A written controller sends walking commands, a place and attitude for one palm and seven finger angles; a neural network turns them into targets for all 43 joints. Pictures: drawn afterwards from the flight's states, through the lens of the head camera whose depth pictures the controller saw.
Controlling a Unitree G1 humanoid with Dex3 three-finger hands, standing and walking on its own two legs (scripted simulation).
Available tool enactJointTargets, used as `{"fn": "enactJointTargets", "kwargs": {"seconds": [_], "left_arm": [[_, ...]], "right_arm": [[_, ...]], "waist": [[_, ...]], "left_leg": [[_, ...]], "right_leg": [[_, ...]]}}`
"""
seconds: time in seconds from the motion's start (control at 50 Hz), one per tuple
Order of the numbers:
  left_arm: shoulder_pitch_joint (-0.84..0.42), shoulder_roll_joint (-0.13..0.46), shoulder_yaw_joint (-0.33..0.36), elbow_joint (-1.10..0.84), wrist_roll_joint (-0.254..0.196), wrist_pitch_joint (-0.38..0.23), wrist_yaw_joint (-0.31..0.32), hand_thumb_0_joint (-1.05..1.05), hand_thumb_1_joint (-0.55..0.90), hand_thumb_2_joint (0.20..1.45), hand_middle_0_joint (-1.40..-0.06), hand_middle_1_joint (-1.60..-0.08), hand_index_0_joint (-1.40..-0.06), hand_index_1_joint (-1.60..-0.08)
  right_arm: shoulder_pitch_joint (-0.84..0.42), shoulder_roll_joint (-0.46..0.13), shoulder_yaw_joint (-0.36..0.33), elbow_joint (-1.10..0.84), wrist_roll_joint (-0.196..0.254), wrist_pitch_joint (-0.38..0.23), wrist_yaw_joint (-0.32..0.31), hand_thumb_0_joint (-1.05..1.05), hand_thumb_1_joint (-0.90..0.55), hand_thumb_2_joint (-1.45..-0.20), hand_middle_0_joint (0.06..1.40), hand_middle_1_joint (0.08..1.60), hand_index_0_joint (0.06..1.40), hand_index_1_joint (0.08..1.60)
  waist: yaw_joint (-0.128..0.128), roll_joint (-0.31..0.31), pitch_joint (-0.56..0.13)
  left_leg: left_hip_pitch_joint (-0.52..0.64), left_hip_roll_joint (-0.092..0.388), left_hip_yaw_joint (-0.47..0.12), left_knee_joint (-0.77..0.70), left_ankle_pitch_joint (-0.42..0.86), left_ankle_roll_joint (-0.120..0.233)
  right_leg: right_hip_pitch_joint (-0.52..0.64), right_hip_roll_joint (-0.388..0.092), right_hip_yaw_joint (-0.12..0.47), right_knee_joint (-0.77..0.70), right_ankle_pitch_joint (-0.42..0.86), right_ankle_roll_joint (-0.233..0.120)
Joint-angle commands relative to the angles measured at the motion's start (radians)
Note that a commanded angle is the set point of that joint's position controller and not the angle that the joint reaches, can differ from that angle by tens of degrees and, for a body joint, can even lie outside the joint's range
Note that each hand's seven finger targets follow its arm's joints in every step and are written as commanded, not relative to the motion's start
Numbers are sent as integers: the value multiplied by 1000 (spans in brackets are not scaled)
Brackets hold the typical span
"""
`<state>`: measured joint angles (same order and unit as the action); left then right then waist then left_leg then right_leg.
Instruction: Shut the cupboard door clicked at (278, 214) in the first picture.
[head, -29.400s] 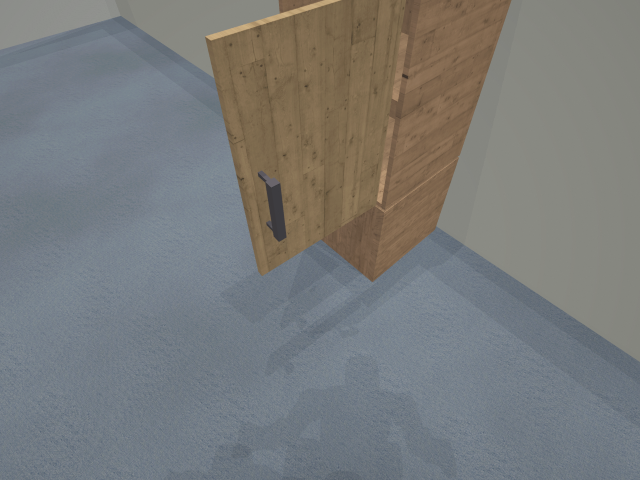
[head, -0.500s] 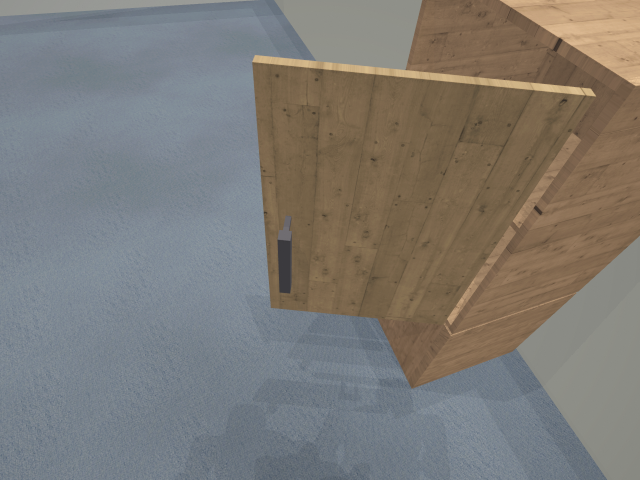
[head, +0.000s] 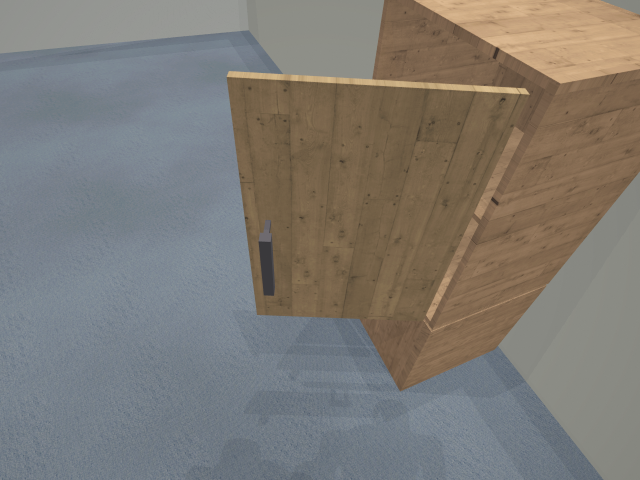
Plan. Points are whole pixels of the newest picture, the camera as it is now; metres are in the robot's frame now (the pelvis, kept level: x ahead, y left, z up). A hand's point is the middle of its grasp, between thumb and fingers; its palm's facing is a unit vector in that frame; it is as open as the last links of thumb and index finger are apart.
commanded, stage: look again from close up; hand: left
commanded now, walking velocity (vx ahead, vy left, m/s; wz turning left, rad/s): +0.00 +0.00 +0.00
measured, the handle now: (268, 258) +0.52 +0.12 -0.10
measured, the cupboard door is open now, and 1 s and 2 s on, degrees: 66 66 66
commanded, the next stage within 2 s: shuffle to correct the standing spot in 0.54 s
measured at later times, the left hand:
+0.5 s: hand out of the picture +0.00 +0.19 -0.18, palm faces +0.01 -0.97 -0.23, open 7.4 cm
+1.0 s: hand out of the picture +0.05 +0.15 -0.19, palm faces +0.00 -0.98 -0.19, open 7.4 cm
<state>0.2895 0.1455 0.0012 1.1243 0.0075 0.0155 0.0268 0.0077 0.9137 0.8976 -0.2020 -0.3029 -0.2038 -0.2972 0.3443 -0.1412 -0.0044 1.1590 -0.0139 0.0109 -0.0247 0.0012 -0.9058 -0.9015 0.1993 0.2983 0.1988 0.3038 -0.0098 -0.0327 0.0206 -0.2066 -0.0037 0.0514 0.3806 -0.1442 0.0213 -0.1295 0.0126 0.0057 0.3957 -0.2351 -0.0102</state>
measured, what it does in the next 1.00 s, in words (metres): shifts its weight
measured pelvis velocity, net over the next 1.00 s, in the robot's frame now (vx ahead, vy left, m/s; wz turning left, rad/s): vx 0.06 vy -0.03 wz -0.01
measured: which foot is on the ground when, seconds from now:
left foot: down 0.00-0.98, up 1.00-1.00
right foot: down 0.00-1.00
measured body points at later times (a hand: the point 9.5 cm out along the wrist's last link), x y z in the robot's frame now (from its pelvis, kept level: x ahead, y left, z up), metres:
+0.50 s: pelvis +0.01 +0.01 -0.01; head +0.01 -0.01 +0.44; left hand +0.00 +0.24 -0.16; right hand +0.03 -0.22 -0.17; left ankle +0.04 +0.10 -0.74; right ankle -0.01 -0.11 -0.74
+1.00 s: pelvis +0.06 -0.03 -0.02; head +0.08 -0.03 +0.43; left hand +0.05 +0.21 -0.17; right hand +0.07 -0.26 -0.17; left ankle +0.04 +0.10 -0.74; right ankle -0.01 -0.11 -0.74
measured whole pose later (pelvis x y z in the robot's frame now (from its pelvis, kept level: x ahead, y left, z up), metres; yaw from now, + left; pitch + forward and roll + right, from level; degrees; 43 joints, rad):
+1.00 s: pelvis +0.06 -0.03 -0.02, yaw -1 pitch +2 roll +0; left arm 0.33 0.18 0.01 1.06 0.03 0.00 0.00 0.00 0.91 0.90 -0.20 -0.30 -0.20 -0.30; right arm 0.26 -0.16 -0.02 1.07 -0.03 -0.01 -0.03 0.00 -0.90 -0.90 0.20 0.30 0.20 0.30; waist 0.01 0.00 0.01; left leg -0.30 0.05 0.05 0.63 -0.35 0.00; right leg -0.19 0.06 0.00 0.56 -0.40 -0.06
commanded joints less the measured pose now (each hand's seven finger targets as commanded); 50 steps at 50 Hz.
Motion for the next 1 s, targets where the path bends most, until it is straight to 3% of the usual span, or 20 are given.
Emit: {"fn": "enactJointTargets", "kwargs": {"seconds": [0.0,0.02,0.04,0.06,0.08,0.14,0.24,0.26,0.28,0.36,0.48,0.62,0.68,0.76,0.82,0.88,0.9,0.94,0.96,0.98], "left_arm": [[121,96,-3,-19,28,-66,47,0,900,900,-200,-300,-200,-300],[71,151,11,-60,10,-65,39,0,900,900,-200,-300,-200,-300],[44,136,12,-73,9,-59,29,0,900,900,-200,-300,-200,-300],[57,130,7,-69,7,-58,25,0,900,900,-200,-300,-200,-300],[64,115,7,-71,10,-59,23,0,900,900,-200,-300,-200,-300],[88,86,2,-61,9,-50,19,0,900,900,-200,-300,-200,-300],[91,85,0,-70,12,-45,17,0,900,900,-200,-300,-200,-300],[96,85,1,-72,12,-46,16,0,900,900,-200,-300,-200,-300],[96,89,1,-73,13,-48,16,0,900,900,-200,-300,-200,-300],[94,112,2,-75,11,-54,16,0,900,900,-200,-300,-200,-300],[77,148,9,-78,10,-59,14,0,900,900,-200,-300,-200,-300],[49,178,13,-78,9,-54,10,0,900,900,-200,-300,-200,-300],[75,129,4,-57,11,-41,7,0,900,900,-200,-300,-200,-300],[68,132,14,-74,19,-27,-8,0,900,900,-200,-300,-200,-300],[84,127,23,-85,23,-23,-15,0,900,900,-200,-300,-200,-300],[107,124,32,-92,25,-25,-20,0,900,900,-200,-300,-200,-300],[129,127,37,-90,24,-28,-19,0,900,900,-200,-300,-200,-300],[176,161,48,-79,23,-31,-15,0,900,900,-200,-300,-200,-300],[202,179,56,-70,24,-31,-9,0,900,900,-200,-300,-200,-300],[255,181,58,-60,26,-34,-4,0,900,900,-200,-300,-200,-300]], "right_arm": [[-81,-113,2,-106,0,-46,6,0,-900,-900,200,300,200,300],[3,-65,0,-127,2,-37,11,0,-900,-900,200,300,200,300],[24,-77,-7,-116,-4,-36,9,0,-900,-900,200,300,200,300],[50,-92,-4,-115,-4,-35,10,0,-900,-900,200,300,200,300],[56,-89,-3,-122,-10,-43,10,0,-900,-900,200,300,200,300],[36,-106,-9,-145,-5,-39,6,0,-900,-900,200,300,200,300],[16,-119,-15,-147,-3,-36,8,0,-900,-900,200,300,200,300],[14,-120,-16,-148,-4,-37,9,0,-900,-900,200,300,200,300],[12,-116,-15,-143,-4,-39,8,0,-900,-900,200,300,200,300],[-1,-131,-15,-132,-1,-46,9,0,-900,-900,200,300,200,300],[-35,-144,-14,-121,3,-57,6,0,-900,-900,200,300,200,300],[-86,-170,-15,-114,2,-57,3,0,-900,-900,200,300,200,300],[-69,-125,-7,-98,-3,-47,2,0,-900,-900,200,300,200,300],[-73,-169,-25,-112,-10,-38,0,0,-900,-900,200,300,200,300],[-68,-189,-39,-122,-11,-37,-7,0,-900,-900,200,300,200,300],[-61,-182,-45,-131,-11,-38,-13,0,-900,-900,200,300,200,300],[-73,-178,-46,-139,-12,-40,-15,0,-900,-900,200,300,200,300],[-95,-132,-38,-154,-8,-44,-17,0,-900,-900,200,300,200,300],[-118,-101,-32,-168,-9,-46,-15,0,-900,-900,200,300,200,300],[-163,-88,-31,-185,-9,-45,-16,0,-900,-900,200,300,200,300]], "waist": [[41,114,124],[-28,118,34],[-27,167,52],[-30,157,16],[-17,195,-3],[-5,68,24],[3,0,101],[4,-17,94],[3,10,95],[4,-41,73],[10,-12,18],[13,53,0],[12,38,0],[6,93,56],[12,117,63],[18,79,47],[27,56,28],[41,-114,-1],[52,-201,6],[84,-232,19]], "left_leg": [[-72,95,-68,132,71,-27],[-24,75,-86,97,-107,-21],[-27,74,-100,68,-135,-7],[-62,84,-118,61,-169,2],[-77,93,-139,43,-137,12],[-113,99,-163,-2,-237,24],[-129,96,-169,-44,-282,29],[-119,98,-165,-45,-272,29],[-110,94,-160,-45,-244,31],[-55,91,-129,-24,-153,29],[-3,96,-102,3,0,28],[30,103,-95,9,44,23],[25,114,-94,11,-71,24],[-7,161,-153,-36,-225,45],[-15,206,-193,-40,-202,76],[-35,209,-174,23,-107,83],[-52,184,-130,82,-60,69],[-164,86,20,279,-83,22],[-280,29,67,376,-240,-1],[-387,14,59,494,-411,-5]], "right_leg": [[-130,-144,107,-72,265,-28],[-146,-165,133,-74,-40,-58],[-183,-133,113,-42,-160,-67],[-160,-99,92,-20,-193,-65],[-130,-87,63,16,-132,-65],[-144,-69,61,38,-173,-57],[-209,-71,81,30,-200,-46],[-211,-72,86,26,-195,-44],[-208,-74,84,25,-168,-46],[-206,-90,108,4,-118,-43],[-142,-101,107,3,21,-39],[-121,-104,112,0,85,-37],[-122,-88,88,8,-33,-34],[-189,-51,49,65,-134,-39],[-203,-37,18,113,-111,-38],[-170,-38,30,101,-58,-45],[-135,-57,63,79,-13,-51],[-8,-145,197,-5,169,-87],[76,-205,276,-25,355,-134],[147,-257,324,-25,577,-184]]}}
